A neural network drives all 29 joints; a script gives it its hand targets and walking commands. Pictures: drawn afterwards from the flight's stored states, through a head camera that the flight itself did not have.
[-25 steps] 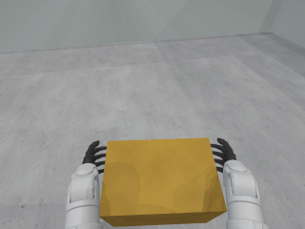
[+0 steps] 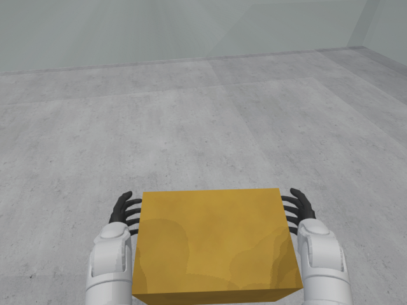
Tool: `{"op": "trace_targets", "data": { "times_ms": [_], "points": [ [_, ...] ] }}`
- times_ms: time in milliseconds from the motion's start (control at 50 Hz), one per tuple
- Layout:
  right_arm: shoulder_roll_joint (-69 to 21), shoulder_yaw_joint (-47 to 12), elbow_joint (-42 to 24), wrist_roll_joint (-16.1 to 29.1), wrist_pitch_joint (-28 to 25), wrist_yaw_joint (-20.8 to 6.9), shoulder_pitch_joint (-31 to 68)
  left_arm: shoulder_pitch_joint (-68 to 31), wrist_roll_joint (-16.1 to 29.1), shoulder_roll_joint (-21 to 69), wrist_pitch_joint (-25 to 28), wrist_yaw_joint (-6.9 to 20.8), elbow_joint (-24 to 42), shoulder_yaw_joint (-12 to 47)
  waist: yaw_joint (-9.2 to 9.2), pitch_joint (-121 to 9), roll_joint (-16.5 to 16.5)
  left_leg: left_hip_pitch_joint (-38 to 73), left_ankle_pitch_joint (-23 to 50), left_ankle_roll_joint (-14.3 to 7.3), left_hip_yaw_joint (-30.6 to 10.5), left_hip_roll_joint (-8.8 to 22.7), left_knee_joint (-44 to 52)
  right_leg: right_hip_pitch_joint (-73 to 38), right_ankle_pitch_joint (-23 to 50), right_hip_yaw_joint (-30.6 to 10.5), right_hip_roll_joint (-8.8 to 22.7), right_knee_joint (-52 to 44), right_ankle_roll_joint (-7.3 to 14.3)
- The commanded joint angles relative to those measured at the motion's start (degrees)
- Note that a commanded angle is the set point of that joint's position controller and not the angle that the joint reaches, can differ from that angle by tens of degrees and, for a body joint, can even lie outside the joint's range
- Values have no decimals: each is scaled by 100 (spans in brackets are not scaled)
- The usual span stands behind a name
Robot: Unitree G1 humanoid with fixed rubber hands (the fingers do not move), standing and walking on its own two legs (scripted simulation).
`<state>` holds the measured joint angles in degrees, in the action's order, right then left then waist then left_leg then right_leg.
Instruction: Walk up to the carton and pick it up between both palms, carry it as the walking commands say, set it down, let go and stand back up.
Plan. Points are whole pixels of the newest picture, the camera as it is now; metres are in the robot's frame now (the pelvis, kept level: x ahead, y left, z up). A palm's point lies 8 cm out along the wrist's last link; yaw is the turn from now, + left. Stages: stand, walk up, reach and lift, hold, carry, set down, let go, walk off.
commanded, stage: hold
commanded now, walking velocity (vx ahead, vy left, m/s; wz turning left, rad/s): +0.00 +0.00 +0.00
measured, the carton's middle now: (212, 249) +0.28 -0.01 -0.04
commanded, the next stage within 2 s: carry in 0.88 s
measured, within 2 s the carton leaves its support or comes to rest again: neither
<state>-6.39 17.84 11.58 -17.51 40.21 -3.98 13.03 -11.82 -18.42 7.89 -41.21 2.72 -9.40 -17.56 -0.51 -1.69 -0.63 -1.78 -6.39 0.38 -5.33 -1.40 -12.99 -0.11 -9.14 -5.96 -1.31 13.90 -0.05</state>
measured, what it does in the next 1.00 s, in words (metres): stands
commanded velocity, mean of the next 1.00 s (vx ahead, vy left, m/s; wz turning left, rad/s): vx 0.00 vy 0.02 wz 0.00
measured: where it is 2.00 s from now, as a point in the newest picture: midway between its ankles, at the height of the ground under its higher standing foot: outside the picture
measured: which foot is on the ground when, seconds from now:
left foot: down 0.00-1.00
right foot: down 0.00-1.00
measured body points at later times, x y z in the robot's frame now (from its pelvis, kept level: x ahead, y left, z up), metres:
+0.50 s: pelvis +0.00 +0.00 +0.00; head -0.04 +0.01 +0.45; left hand +0.29 +0.19 +0.04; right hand +0.29 -0.19 +0.04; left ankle +0.01 +0.12 -0.75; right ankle -0.01 -0.12 -0.75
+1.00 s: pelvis +0.00 +0.01 -0.01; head -0.04 +0.01 +0.43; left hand +0.30 +0.19 +0.04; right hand +0.30 -0.18 +0.04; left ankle +0.02 +0.12 -0.75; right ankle -0.01 -0.12 -0.75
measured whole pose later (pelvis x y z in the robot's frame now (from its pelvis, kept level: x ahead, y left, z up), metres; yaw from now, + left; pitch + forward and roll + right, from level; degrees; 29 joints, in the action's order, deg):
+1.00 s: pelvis +0.00 +0.01 -0.01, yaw +1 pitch +1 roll +0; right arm -5.7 15.0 6.4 -14.6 42.9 0.1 12.0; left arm -12.4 -15.2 7.1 -42.7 -1.1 -6.5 -14.6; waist -0.5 -6.9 0.4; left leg -15.7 -12.7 0.0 -4.9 -2.1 -27.9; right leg 12.8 -15.1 -4.1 -1.2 27.2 -0.5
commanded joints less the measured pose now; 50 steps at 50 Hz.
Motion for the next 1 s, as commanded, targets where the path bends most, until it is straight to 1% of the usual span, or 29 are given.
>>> {"op": "trace_targets", "data": {
  "times_ms": [0, 340, 840, 860, 880, 900, 920, 940, 960, 980],
  "points": [
    [-4625, -3356, 69, 1578, -79, -1577, 2750, -2835, 1623, 4557, 133, 1617, -61, 3441, 23, -998, -31, 529, 714, 63, 312, -447, 37, 193, 839, 271, -391, -225, -60],
    [-4625, -3440, -17, 1611, -95, -1529, 2636, -2744, 1687, 4551, 139, 1629, -35, 3508, 38, -995, 18, 560, 890, 61, 306, -442, 22, 136, 945, 270, -405, -218, -52],
    [-4554, -3488, -100, 1645, -127, -1533, 2602, -2674, 1701, 4589, 146, 1579, -30, 3558, 73, -963, 29, 600, 890, 56, 310, -433, 9, 220, 786, 260, -425, -215, -9],
    [-4677, -3762, -424, 1777, -135, -1514, 2715, -2971, 2006, 4485, 156, 1594, 249, 4041, -6, -1445, 233, -238, 581, -22, -25, 849, -785, 866, 191, 362, 644, 929, 9],
    [-4758, -3769, -249, 1770, -62, -1515, 2740, -2891, 1942, 4634, 124, 1591, -54, 3889, 33, -1460, 317, -663, 457, -99, -213, 844, -944, 975, -58, 233, 681, 1052, 39],
    [-4819, -3901, -289, 1853, 8, -1501, 2792, -2841, 1958, 4709, 81, 1572, -25, 3900, 54, -1473, 266, -963, 272, -102, -145, 776, -1166, 1113, -93, 70, 808, 1019, 79],
    [-4891, -4047, -414, 1954, 75, -1490, 2886, -2851, 2005, 4733, 28, 1551, 95, 3944, 82, -1457, 85, -1226, 44, -81, -57, 660, -1373, 1161, -193, -187, 1017, 895, 120],
    [-4941, -4138, -525, 2021, 135, -1461, 2950, -2937, 2079, 4767, -24, 1535, 253, 4017, 84, -1410, -137, -1551, -163, -57, -38, 550, -1589, 1164, -368, -492, 1251, 786, 207],
    [-4996, -4267, -731, 2139, 216, -1443, 3039, -2995, 2161, 4860, -91, 1502, 489, 4125, 65, -1354, -347, -1620, -351, -30, 0, 477, -1745, 1352, -432, -721, 1416, 785, 312],
    [-5048, -4391, -938, 2263, 296, -1415, 3103, -2984, 2247, 4970, -180, 1461, 713, 4260, 34, -1399, -440, -1477, -377, -28, 21, 504, -1748, 1594, -342, -692, 1411, 847, 341]
  ]
}}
